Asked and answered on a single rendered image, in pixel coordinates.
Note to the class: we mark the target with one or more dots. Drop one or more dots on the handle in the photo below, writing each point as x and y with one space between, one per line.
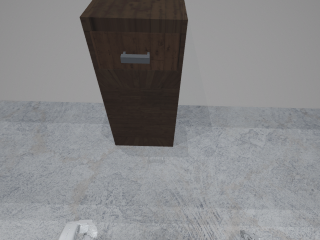
135 58

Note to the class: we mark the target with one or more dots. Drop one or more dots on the drawer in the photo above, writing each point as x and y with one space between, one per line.
162 47

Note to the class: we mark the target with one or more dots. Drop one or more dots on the right robot hand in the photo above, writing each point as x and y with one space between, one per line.
246 235

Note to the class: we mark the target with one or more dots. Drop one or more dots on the left robot hand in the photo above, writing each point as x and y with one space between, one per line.
86 227

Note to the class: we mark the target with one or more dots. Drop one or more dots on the cabinet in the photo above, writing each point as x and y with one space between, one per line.
141 105

